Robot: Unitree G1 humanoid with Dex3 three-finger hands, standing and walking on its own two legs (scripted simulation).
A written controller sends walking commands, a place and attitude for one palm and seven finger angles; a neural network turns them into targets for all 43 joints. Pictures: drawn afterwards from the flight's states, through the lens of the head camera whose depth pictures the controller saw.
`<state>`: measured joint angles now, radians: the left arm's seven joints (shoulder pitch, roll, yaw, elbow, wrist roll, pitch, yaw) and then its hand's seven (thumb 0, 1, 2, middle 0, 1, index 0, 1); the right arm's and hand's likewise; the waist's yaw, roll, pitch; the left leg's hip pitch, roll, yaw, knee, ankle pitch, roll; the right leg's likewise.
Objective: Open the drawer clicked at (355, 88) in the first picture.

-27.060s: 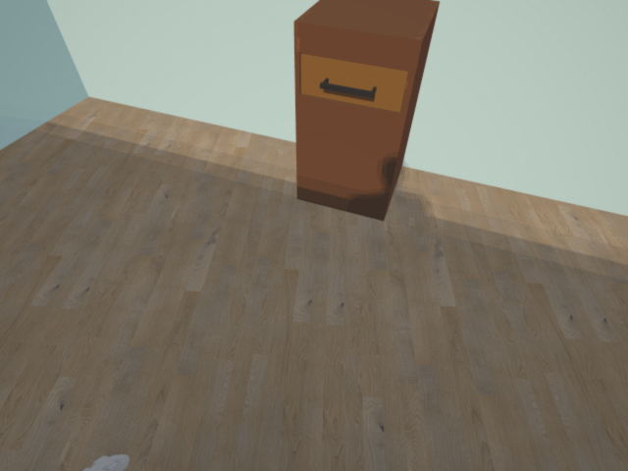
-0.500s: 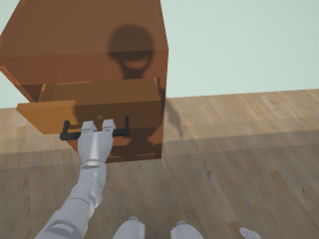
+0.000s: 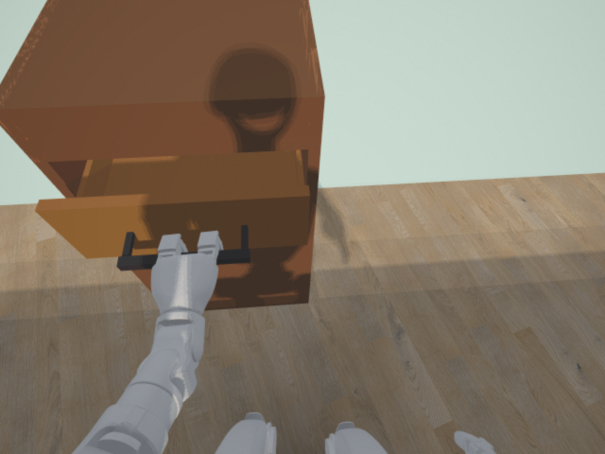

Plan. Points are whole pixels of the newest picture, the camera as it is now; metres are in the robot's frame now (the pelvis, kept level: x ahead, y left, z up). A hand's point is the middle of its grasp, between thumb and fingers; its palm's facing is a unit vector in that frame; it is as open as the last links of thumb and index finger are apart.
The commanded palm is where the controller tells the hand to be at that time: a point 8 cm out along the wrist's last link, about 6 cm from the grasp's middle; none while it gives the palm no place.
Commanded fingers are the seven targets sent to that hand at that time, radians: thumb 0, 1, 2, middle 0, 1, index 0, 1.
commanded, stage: pull the drawer open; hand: left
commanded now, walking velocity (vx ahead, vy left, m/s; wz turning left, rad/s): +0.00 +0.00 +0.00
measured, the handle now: (186, 247) +0.42 +0.19 -0.05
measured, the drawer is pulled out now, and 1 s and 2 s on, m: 0.09 0.09 0.09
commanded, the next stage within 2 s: open the thumb to release the handle in 0.82 s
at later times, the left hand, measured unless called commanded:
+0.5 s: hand (196, 292) +0.35 +0.17 -0.07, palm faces -0.04 -0.07 -1.00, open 5.9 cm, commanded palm +0.31 +0.17 -0.02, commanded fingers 0.00 0.90 0.90 -0.40 -1.35 -0.40 -1.35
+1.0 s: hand (190, 288) +0.36 +0.18 -0.07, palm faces -0.02 -0.04 -1.00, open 5.8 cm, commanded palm +0.34 +0.19 -0.02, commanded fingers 0.00 0.55 0.75 -0.38 -1.31 -0.38 -1.31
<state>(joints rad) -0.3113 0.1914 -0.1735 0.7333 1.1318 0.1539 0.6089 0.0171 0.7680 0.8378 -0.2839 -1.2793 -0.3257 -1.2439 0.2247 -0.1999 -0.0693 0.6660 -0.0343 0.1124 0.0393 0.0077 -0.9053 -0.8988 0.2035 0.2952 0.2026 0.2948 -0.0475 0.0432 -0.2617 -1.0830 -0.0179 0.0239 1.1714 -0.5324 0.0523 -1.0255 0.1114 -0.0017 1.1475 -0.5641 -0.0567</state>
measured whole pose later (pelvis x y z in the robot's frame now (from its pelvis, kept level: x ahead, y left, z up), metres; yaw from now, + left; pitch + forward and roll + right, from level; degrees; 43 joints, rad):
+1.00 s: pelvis +0.00 +0.00 +0.00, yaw +0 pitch +26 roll -2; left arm -0.36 0.22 -0.14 0.78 1.16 0.12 0.62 0.01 0.75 0.84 -0.31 -1.30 -0.34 -1.27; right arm 0.21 -0.20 -0.05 0.68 -0.03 0.10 0.01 0.01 -0.90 -0.90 0.20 0.30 0.20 0.29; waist -0.05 0.03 -0.26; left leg -1.10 -0.02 0.02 1.19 -0.53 0.05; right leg -1.04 0.11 -0.01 1.16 -0.57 -0.05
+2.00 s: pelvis -0.03 -0.01 -0.01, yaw +1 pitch +26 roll -1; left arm -0.60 0.20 -0.14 1.04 1.12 0.13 0.66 0.00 -0.49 0.30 -0.34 -1.24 -0.36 -1.23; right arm 0.24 -0.20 -0.06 0.72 -0.02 0.08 0.01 0.01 -0.91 -0.90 0.20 0.30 0.20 0.29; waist -0.08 0.05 -0.24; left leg -1.19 -0.03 0.00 1.21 -0.49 0.04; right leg -1.13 0.10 -0.03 1.20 -0.53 -0.06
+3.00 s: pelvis +0.00 +0.00 +0.04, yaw +1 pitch +18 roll -1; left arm -0.45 0.19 -0.20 0.84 1.09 0.15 0.54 0.00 -0.49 0.30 -0.32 -1.20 -0.33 -1.20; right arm 0.26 -0.20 -0.06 0.67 0.01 0.14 0.00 0.01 -0.91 -0.90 0.20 0.30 0.20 0.29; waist -0.04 0.05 -0.22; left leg -0.84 -0.03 0.01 0.95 -0.43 0.05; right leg -0.78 0.10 0.00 0.93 -0.47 -0.06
